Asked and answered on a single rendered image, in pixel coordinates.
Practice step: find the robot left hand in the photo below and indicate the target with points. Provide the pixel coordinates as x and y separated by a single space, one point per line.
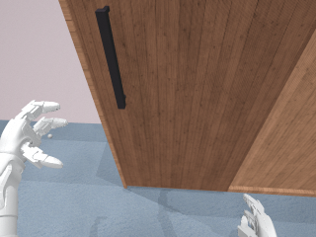
16 134

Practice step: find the robot right hand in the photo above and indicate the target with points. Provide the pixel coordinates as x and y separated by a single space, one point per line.
261 224

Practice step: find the handle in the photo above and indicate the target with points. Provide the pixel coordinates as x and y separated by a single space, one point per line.
104 24

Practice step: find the robot left forearm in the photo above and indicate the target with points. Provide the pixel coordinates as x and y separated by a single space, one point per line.
11 169

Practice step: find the wardrobe door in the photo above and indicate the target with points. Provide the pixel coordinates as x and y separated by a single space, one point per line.
283 155
200 78

